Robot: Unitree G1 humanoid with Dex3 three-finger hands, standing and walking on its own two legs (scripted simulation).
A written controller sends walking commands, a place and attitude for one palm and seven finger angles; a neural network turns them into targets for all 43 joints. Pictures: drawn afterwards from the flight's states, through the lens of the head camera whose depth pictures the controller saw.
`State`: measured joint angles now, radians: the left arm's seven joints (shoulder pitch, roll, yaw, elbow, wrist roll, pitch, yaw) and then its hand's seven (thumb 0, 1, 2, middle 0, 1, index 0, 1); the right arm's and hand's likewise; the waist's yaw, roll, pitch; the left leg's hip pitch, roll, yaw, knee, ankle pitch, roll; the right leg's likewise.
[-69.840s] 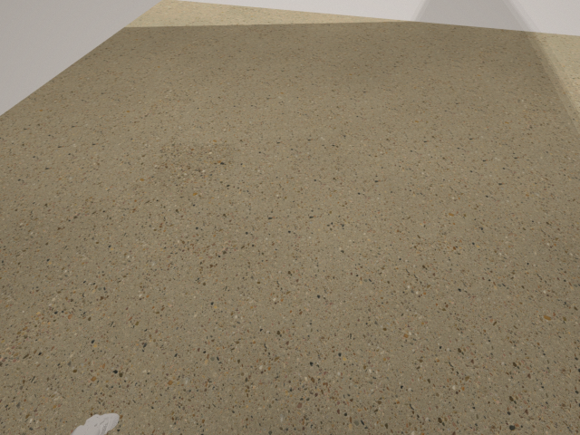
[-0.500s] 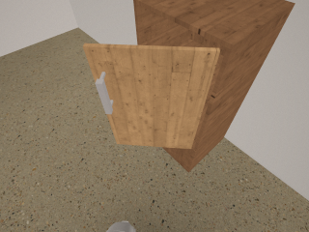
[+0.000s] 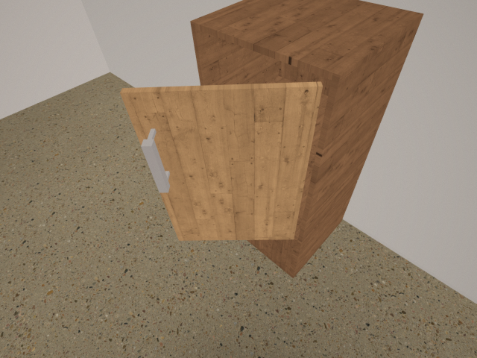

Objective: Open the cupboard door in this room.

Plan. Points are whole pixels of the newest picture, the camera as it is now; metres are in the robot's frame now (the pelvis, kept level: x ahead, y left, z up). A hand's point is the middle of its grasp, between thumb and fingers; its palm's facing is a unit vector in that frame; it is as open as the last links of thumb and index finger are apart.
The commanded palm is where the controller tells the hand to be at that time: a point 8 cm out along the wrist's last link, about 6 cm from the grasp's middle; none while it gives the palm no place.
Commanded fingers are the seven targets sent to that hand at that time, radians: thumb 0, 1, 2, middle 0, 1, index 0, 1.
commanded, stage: come to a stop and stand still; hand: left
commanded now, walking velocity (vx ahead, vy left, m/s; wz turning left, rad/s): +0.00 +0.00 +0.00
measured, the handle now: (158, 161) +0.54 +0.22 +0.00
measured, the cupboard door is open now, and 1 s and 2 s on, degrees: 43 43 43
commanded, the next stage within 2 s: look again from close up in 0.32 s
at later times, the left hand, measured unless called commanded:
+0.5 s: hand out of the picture +0.04 +0.18 -0.16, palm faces -0.02 -0.98 -0.22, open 7.4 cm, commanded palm none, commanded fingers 0.00 0.90 0.90 -0.20 -0.30 -0.20 -0.30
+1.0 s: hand out of the picture +0.05 +0.19 -0.17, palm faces -0.01 -0.98 -0.20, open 7.4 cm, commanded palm +0.13 +0.24 -0.06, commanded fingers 0.00 0.88 0.89 -0.20 -0.31 -0.20 -0.31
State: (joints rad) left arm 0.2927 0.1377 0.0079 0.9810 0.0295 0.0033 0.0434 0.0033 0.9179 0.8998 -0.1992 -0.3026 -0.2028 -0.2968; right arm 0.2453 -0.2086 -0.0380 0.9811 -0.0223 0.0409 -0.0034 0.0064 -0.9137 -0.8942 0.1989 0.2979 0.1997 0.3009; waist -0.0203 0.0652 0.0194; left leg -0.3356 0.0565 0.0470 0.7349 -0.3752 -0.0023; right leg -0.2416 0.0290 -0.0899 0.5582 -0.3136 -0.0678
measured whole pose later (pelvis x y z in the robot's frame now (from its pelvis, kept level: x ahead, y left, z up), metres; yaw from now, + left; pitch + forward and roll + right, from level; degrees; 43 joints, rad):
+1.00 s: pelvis +0.03 +0.01 +0.01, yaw -1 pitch +0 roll +0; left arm 0.25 0.19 -0.01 1.09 0.01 -0.02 0.03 0.00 0.90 0.90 -0.20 -0.30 -0.20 -0.30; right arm 0.20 -0.17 0.02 1.12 -0.02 -0.02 -0.03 0.01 -0.91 -0.89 0.20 0.30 0.20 0.30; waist 0.01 -0.02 0.03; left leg -0.14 0.02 0.09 0.42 -0.29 0.01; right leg -0.14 0.02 -0.06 0.43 -0.29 -0.04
